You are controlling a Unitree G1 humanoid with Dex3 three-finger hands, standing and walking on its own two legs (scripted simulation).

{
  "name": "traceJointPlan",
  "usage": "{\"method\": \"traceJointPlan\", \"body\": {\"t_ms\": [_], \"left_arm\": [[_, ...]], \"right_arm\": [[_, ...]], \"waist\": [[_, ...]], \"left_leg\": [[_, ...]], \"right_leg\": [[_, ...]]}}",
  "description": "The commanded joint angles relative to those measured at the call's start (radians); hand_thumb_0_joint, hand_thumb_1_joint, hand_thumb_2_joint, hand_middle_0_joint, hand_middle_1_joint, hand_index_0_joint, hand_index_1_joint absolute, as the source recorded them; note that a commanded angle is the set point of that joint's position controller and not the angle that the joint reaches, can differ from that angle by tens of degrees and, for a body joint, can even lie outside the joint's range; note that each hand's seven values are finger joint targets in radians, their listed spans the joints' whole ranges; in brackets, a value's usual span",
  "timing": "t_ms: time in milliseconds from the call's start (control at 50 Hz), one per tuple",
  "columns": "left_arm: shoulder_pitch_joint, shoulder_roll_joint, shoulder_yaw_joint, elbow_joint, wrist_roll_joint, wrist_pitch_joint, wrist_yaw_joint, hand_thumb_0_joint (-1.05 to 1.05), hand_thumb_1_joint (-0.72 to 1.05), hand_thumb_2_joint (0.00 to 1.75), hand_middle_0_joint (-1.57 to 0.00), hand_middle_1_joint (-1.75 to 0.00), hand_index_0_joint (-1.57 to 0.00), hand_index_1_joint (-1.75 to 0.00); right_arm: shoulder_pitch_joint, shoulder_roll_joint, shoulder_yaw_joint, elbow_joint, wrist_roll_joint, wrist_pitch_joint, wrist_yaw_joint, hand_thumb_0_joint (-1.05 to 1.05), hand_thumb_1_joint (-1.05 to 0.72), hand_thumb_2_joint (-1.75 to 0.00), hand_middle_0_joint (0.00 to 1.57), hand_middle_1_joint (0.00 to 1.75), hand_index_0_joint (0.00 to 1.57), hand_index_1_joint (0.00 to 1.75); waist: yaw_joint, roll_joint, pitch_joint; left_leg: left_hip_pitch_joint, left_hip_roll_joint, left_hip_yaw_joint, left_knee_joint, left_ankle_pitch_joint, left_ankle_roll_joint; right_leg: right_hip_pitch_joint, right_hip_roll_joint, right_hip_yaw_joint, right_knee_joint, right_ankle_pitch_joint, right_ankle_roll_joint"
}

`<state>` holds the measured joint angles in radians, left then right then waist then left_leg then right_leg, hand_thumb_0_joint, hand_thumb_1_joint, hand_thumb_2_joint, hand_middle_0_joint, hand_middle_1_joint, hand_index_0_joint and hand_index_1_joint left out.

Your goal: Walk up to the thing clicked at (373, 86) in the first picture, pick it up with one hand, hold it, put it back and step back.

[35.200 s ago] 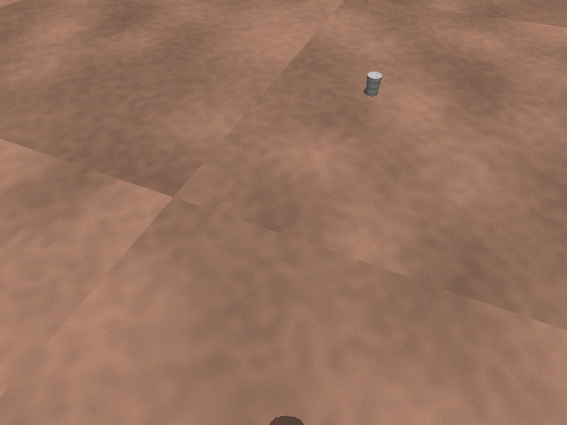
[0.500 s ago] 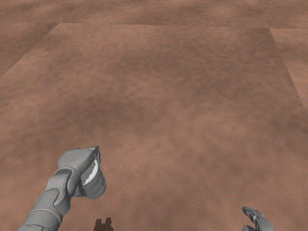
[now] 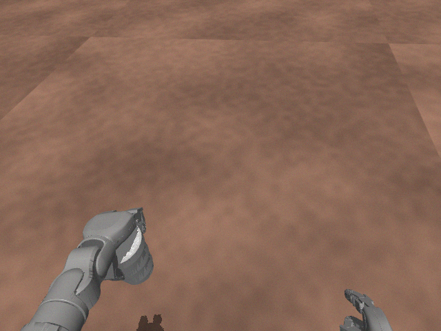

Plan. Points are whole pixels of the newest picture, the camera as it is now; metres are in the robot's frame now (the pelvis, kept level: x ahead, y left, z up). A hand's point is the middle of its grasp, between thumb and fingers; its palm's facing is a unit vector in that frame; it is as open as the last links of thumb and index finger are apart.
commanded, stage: hold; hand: left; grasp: from above
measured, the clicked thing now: (128, 256) +0.30 +0.22 -0.09
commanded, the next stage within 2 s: crouch in 0.32 s
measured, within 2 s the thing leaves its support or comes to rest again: neither
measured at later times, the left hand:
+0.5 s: hand (117, 246) +0.30 +0.23 -0.03, palm faces -0.45 -0.06 -0.89, open 11.6 cm
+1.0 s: hand (134, 263) +0.32 +0.24 -0.19, palm faces -0.43 +0.05 -0.90, open 11.7 cm
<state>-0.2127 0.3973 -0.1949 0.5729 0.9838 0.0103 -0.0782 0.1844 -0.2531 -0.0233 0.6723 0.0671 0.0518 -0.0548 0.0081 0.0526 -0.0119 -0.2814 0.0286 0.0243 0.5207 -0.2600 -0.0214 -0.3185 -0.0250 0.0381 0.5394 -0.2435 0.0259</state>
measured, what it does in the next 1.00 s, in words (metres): lowers itself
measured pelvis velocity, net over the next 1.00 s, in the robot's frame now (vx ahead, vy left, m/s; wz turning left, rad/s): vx -0.03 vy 0.00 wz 0.02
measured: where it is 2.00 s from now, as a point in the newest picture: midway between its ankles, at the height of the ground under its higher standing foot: outside the picture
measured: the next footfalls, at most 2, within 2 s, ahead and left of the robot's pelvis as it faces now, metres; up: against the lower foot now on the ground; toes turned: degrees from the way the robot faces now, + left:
none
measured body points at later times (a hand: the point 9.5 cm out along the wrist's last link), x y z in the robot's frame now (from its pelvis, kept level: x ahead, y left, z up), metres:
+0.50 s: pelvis +0.01 +0.00 +0.00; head +0.02 -0.02 +0.45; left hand +0.32 +0.23 +0.02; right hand +0.15 -0.25 -0.12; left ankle +0.01 +0.13 -0.73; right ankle +0.02 -0.14 -0.73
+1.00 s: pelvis -0.03 +0.00 -0.08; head +0.08 +0.02 +0.35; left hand +0.34 +0.24 -0.14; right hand +0.08 -0.28 -0.20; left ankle +0.01 +0.13 -0.73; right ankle +0.02 -0.14 -0.73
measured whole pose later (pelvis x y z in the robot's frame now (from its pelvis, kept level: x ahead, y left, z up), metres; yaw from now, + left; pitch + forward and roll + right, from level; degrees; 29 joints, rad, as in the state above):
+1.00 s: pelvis -0.03 +0.00 -0.08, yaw +1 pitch +19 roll -1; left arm -0.53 0.40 -0.14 1.09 1.19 -0.08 0.31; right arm 0.21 -0.28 -0.07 0.71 -0.01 0.05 -0.01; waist -0.07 0.00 -0.11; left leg -0.99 0.03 -0.03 1.13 -0.47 -0.02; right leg -0.99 -0.02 0.01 1.10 -0.44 0.03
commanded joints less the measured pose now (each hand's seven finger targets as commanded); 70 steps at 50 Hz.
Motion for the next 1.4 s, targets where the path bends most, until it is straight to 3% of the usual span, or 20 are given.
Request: {"method": "traceJointPlan", "body": {"t_ms": [0,260,380,400,440,520,580,660,720,800,820,940,980,1000,1020,1100,1120,1240,1280,1380], "left_arm": [[-0.333,0.221,0.119,-0.2,0.002,-0.003,0.05,0.0,0.38,1.32,-0.69,-1.36,-0.73,-1.32],[-0.353,0.235,0.139,-0.207,0.011,-0.024,0.081,0.0,0.38,1.32,-0.69,-1.37,-0.74,-1.32],[-0.363,0.227,0.12,-0.199,0.016,-0.01,0.081,0.0,0.39,1.35,-0.74,-1.32,-0.77,-1.3],[-0.379,0.23,0.122,-0.201,0.016,-0.009,0.078,0.0,0.47,1.27,-0.76,-1.37,-0.82,-1.31],[-0.365,0.232,0.127,-0.191,0.015,-0.009,0.074,0.0,0.33,1.32,-0.64,-1.34,-0.67,-1.3],[-0.284,0.193,0.101,-0.133,0.012,-0.017,0.07,0.0,0.24,1.3,-0.57,-1.35,-0.61,-1.31],[-0.281,0.179,0.097,-0.091,0.024,-0.037,0.092,0.0,0.23,1.34,-0.58,-1.35,-0.61,-1.32],[-0.325,0.176,0.11,0.013,0.057,-0.066,0.171,0.0,0.22,1.36,-0.57,-1.37,-0.6,-1.34],[-0.44,0.207,0.124,0.051,0.095,-0.083,0.245,0.0,0.19,1.33,-0.52,-1.41,-0.57,-1.37],[-0.538,0.181,0.112,0.18,0.157,-0.1,0.351,0.0,0.17,1.35,-0.52,-1.42,-0.56,-1.38],[-0.556,0.185,0.119,0.207,0.168,-0.102,0.377,0.0,0.16,1.34,-0.49,-1.45,-0.54,-1.4],[-0.738,0.221,0.126,0.366,0.204,-0.087,0.47,0.0,0.2,1.28,-0.49,-1.47,-0.56,-1.4],[-0.748,0.228,0.132,0.448,0.195,-0.078,0.478,0.0,0.21,1.26,-0.5,-1.45,-0.57,-1.38],[-0.783,0.271,0.155,0.439,0.193,-0.076,0.483,0.0,0.19,1.26,-0.48,-1.46,-0.55,-1.39],[-0.788,0.259,0.148,0.467,0.188,-0.071,0.481,0.0,0.2,1.27,-0.49,-1.46,-0.56,-1.39],[-0.858,0.301,0.173,0.429,0.175,-0.061,0.469,0.0,0.22,1.24,-0.51,-1.43,-0.58,-1.36],[-0.856,0.343,0.195,0.455,0.179,-0.058,0.467,0.0,0.24,1.25,-0.53,-1.44,-0.6,-1.37],[-0.906,0.37,0.221,0.523,0.185,-0.065,0.449,0.0,0.23,1.24,-0.53,-1.4,-0.59,-1.33],[-0.871,0.378,0.237,0.554,0.183,-0.075,0.44,0.0,0.28,1.24,-0.56,-1.41,-0.62,-1.34],[-0.965,0.417,0.26,0.512,0.194,-0.125,0.435,0.0,0.35,1.28,-0.63,-1.4,-0.69,-1.34]], "right_arm": [[-0.09,-0.12,-0.042,-0.14,0.0,-0.043,-0.012,0.0,-0.91,-0.9,0.2,0.3,0.2,0.3],[-0.076,-0.119,-0.051,-0.126,-0.003,-0.035,-0.016,0.0,-0.91,-0.9,0.2,0.3,0.2,0.3],[-0.073,-0.122,-0.056,-0.123,-0.001,-0.028,-0.013,0.0,-0.92,-0.91,0.2,0.3,0.2,0.3],[-0.074,-0.123,-0.056,-0.121,-0.002,-0.026,-0.013,0.0,-0.93,-0.92,0.2,0.3,0.2,0.3],[-0.07,-0.124,-0.057,-0.118,-0.003,-0.024,-0.013,0.0,-0.89,-0.9,0.2,0.3,0.2,0.3],[-0.065,-0.128,-0.056,-0.129,-0.001,-0.018,-0.011,0.0,-0.9,-0.9,0.2,0.3,0.2,0.3],[-0.067,-0.124,-0.055,-0.135,-0.003,-0.013,-0.009,0.0,-0.9,-0.9,0.2,0.3,0.2,0.3],[-0.045,-0.127,-0.056,-0.118,-0.017,-0.009,-0.002,0.0,-0.9,-0.9,0.2,0.3,0.2,0.3],[-0.007,-0.137,-0.067,-0.088,-0.033,-0.007,0.007,0.0,-0.9,-0.9,0.2,0.3,0.2,0.3],[0.057,-0.148,-0.088,-0.051,-0.056,-0.016,0.027,0.0,-0.9,-0.9,0.2,0.3,0.2,0.3],[0.064,-0.147,-0.09,-0.049,-0.061,-0.018,0.031,0.0,-0.9,-0.9,0.2,0.3,0.2,0.3],[0.115,-0.171,-0.099,-0.023,-0.078,-0.032,0.035,0.0,-0.9,-0.9,0.2,0.3,0.2,0.3],[0.129,-0.173,-0.099,-0.013,-0.084,-0.042,0.032,0.0,-0.9,-0.9,0.2,0.3,0.2,0.3],[0.13,-0.17,-0.098,-0.01,-0.087,-0.048,0.029,0.0,-0.9,-0.9,0.2,0.3,0.2,0.3],[0.136,-0.17,-0.099,-0.009,-0.091,-0.053,0.026,0.0,-0.9,-0.9,0.2,0.3,0.2,0.3],[0.165,-0.181,-0.109,0.0,-0.1,-0.069,0.021,0.0,-0.9,-0.9,0.2,0.3,0.2,0.3],[0.165,-0.183,-0.105,0.004,-0.103,-0.068,0.021,0.0,-0.91,-0.9,0.2,0.3,0.2,0.3],[0.175,-0.189,-0.098,0.002,-0.116,-0.081,0.027,0.0,-0.9,-0.9,0.2,0.3,0.2,0.3],[0.181,-0.192,-0.091,0.001,-0.12,-0.088,0.038,0.0,-0.9,-0.9,0.2,0.3,0.2,0.3],[0.203,-0.205,-0.083,0.012,-0.13,-0.104,0.061,0.0,-0.9,-0.9,0.2,0.3,0.2,0.3]], "waist": [[-0.004,-0.049,-0.239],[0.005,-0.014,-0.281],[-0.002,-0.035,-0.277],[0.0,-0.029,-0.279],[0.002,-0.024,-0.28],[-0.003,-0.059,-0.227],[-0.012,-0.072,-0.177],[-0.032,-0.075,-0.153],[-0.044,-0.039,-0.249],[-0.083,-0.04,-0.356],[-0.075,-0.029,-0.386],[-0.116,0.032,-0.512],[-0.122,-0.004,-0.525],[-0.111,0.025,-0.574],[-0.126,0.032,-0.593],[-0.13,0.078,-0.763],[-0.134,0.082,-0.757],[-0.166,0.086,-0.735],[-0.166,0.077,-0.748],[-0.197,0.124,-0.817]], "left_leg": [[0.104,-0.053,0.013,-0.063,0.168,0.037],[0.129,-0.052,0.015,-0.062,0.229,0.032],[0.139,-0.05,0.015,-0.063,0.255,0.035],[0.139,-0.052,0.015,-0.063,0.257,0.034],[0.149,-0.047,0.014,-0.067,0.263,0.033],[0.123,-0.044,0.01,-0.075,0.254,0.032],[0.089,-0.047,0.007,-0.074,0.192,0.031],[0.016,-0.048,0.004,-0.023,0.138,0.027],[-0.043,-0.048,0.007,0.083,0.154,0.021],[-0.215,-0.043,0.003,0.298,0.133,0.015],[-0.279,-0.046,0.006,0.351,0.114,0.016],[-0.515,-0.037,-0.005,0.557,0.003,0.02],[-0.635,-0.037,-0.012,0.62,-0.046,0.027],[-0.669,-0.041,-0.011,0.651,-0.063,0.027],[-0.715,-0.042,-0.01,0.687,-0.083,0.03],[-0.755,-0.033,-0.029,0.801,-0.049,0.031],[-0.816,-0.033,-0.027,0.829,-0.056,0.033],[-0.995,-0.033,-0.054,0.924,-0.244,0.029],[-1.05,-0.036,-0.058,0.971,-0.247,0.032],[-1.087,-0.036,-0.077,1.077,-0.25,0.032]], "right_leg": [[0.071,0.043,-0.024,-0.099,0.128,-0.022],[0.098,0.045,-0.029,-0.092,0.186,-0.026],[0.108,0.044,-0.033,-0.094,0.221,-0.024],[0.105,0.043,-0.031,-0.095,0.224,-0.024],[0.109,0.046,-0.035,-0.093,0.222,-0.028],[0.093,0.049,-0.04,-0.096,0.207,-0.033],[0.053,0.047,-0.042,-0.101,0.145,-0.033],[-0.03,0.043,-0.04,-0.06,0.093,-0.034],[-0.102,0.042,-0.039,0.039,0.118,-0.035],[-0.283,0.042,-0.041,0.228,0.113,-0.035],[-0.318,0.037,-0.037,0.272,0.101,-0.035],[-0.589,0.044,-0.05,0.487,0.002,-0.045],[-0.656,0.046,-0.055,0.548,-0.047,-0.044],[-0.667,0.044,-0.053,0.58,-0.06,-0.046],[-0.699,0.043,-0.052,0.611,-0.071,-0.046],[-0.79,0.042,-0.068,0.745,-0.053,-0.054],[-0.81,0.04,-0.068,0.774,-0.055,-0.052],[-1.012,0.041,-0.087,0.897,-0.222,-0.059],[-1.056,0.038,-0.091,0.947,-0.23,-0.06],[-1.191,0.036,-0.107,1.052,-0.24,-0.062]]}}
